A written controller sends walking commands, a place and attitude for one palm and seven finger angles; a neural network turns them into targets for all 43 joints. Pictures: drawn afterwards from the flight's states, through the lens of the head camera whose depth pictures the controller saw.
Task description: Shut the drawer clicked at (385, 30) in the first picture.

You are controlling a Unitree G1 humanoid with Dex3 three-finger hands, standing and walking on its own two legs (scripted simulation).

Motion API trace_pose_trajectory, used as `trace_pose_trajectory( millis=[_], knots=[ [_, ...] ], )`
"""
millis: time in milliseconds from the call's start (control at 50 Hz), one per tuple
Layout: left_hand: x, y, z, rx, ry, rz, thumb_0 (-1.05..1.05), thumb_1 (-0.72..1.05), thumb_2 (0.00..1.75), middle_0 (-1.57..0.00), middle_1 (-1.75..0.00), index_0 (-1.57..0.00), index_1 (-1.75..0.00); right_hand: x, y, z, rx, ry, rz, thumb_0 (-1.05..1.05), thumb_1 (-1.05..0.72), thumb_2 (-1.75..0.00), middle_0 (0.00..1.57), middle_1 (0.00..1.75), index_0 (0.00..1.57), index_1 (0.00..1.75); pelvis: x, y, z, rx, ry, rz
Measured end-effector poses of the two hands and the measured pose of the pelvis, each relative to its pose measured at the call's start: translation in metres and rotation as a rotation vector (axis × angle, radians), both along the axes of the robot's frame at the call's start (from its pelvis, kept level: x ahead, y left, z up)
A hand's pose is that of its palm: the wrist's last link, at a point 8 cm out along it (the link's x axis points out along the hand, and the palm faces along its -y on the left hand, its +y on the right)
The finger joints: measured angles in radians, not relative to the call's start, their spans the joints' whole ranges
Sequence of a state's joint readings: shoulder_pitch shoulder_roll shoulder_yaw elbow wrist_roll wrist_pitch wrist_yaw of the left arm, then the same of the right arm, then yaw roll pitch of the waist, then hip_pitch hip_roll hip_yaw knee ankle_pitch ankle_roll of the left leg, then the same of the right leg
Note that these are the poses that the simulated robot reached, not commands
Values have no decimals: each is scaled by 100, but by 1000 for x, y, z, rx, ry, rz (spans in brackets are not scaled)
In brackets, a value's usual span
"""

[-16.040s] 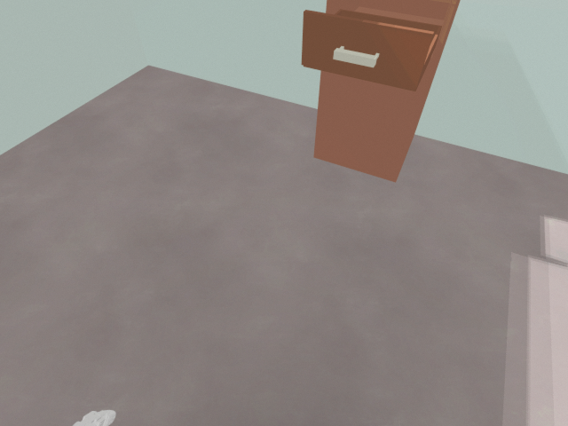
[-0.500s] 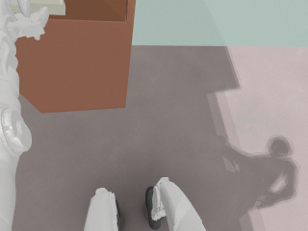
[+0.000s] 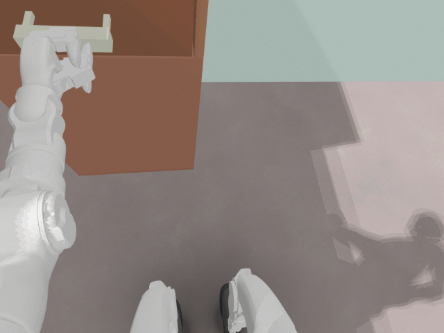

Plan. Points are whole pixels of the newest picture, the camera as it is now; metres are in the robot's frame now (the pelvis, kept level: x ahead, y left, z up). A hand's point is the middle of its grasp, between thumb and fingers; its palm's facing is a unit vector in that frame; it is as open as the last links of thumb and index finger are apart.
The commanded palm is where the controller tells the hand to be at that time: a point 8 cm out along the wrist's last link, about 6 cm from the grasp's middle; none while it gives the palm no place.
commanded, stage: draw the hand back to the body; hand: left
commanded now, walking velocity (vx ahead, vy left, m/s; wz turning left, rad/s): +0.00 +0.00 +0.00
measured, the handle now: (67, 28) +0.63 +0.20 +0.07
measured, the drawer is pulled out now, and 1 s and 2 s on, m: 0.00 0.00 0.00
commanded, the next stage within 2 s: step back with the hand held close in 1.46 s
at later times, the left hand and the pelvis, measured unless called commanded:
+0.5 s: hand (43, 99) +0.44 +0.19 +0.13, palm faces +0.01 -1.00 -0.05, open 3.3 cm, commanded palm +0.39 +0.23 +0.15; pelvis +0.05 -0.01 +0.06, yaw +1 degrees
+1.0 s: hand out of the picture +0.30 +0.21 +0.21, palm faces +0.33 -0.89 -0.31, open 3.3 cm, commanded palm +0.24 +0.25 +0.23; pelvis +0.05 -0.02 +0.09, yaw +2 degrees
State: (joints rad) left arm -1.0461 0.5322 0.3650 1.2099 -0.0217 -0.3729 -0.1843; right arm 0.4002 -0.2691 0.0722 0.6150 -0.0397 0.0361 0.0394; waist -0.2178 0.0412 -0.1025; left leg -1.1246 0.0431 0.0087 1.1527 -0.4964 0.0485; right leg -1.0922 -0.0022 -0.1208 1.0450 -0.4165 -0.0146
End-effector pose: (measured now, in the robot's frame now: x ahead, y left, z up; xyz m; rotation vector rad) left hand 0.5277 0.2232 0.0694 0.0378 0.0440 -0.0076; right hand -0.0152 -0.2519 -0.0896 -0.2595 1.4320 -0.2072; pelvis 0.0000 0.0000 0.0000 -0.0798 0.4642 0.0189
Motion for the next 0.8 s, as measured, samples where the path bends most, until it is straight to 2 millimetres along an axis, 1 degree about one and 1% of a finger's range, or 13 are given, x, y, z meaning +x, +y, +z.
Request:
trace_pose_trajectory(
  millis=[140, 180, 220, 280, 340, 460, 600, 640, 720, 800],
  knots=[
    [-1, -1, 0, 6, -8, 5, -5, 68, 88, -140, -160, -140, -160, 23, -6, 0, 2, -29, -4, 1, -91, -90, 21, 30, 20, 30, 10, -4, 4, 9, -10, -7],
    [-6, 0, 4, 6, -26, 15, -3, 71, 88, -139, -160, -140, -160, 30, -7, 2, 10, -42, -20, 1, -91, -90, 21, 30, 20, 30, 15, -5, 8, 13, -18, -16],
    [-14, 3, 11, 10, -38, 20, -2, 75, 88, -139, -160, -140, -160, 38, -7, 7, 23, -64, -40, 1, -91, -90, 20, 30, 20, 30, 20, -5, 15, 19, -33, -26],
    [-33, 7, 23, 20, -35, 15, 0, 80, 89, -139, -160, -140, -160, 54, -5, 16, 47, -107, -57, 1, -91, -90, 20, 30, 20, 30, 30, -6, 28, 26, -66, -34],
    [-54, 12, 37, 17, -27, 17, 1, 84, 89, -139, -160, -140, -160, 75, -4, 25, 62, -162, -48, 1, -91, -90, 20, 30, 20, 30, 40, -7, 40, 32, -105, -31],
    [-97, 19, 61, 16, -53, 25, 2, 88, 90, -139, -160, -140, -160, 129, -8, 41, 68, -316, 8, 1, -91, -90, 21, 30, 20, 30, 52, -9, 54, 41, -180, -13],
    [-147, 19, 81, 17, -65, 12, 2, 90, 90, -140, -160, -140, -160, 195, -6, 61, 72, -523, 93, 1, -91, -90, 20, 30, 20, 30, 54, -9, 63, 54, -259, 4],
    [-161, 19, 91, 96, -56, 45, 2, 90, 90, -140, -160, -140, -160, 211, -3, 68, 76, -571, 107, 1, -91, -90, 20, 30, 20, 30, 54, -10, 67, 60, -288, 3],
    [-193, 18, 109, 201, -38, 140, 2, 90, 90, -140, -160, -140, -160, 238, 7, 83, 91, -646, 132, 1, -91, -90, 20, 30, 20, 30, 54, -11, 76, 71, -347, 3],
    [-219, 22, 121, 241, -24, 229, 2, 90, 90, -140, -160, -140, -160, 256, 19, 95, 111, -690, 173, 1, -91, -90, 20, 30, 20, 30, 52, -13, 84, 79, -402, 9]
  ],
)
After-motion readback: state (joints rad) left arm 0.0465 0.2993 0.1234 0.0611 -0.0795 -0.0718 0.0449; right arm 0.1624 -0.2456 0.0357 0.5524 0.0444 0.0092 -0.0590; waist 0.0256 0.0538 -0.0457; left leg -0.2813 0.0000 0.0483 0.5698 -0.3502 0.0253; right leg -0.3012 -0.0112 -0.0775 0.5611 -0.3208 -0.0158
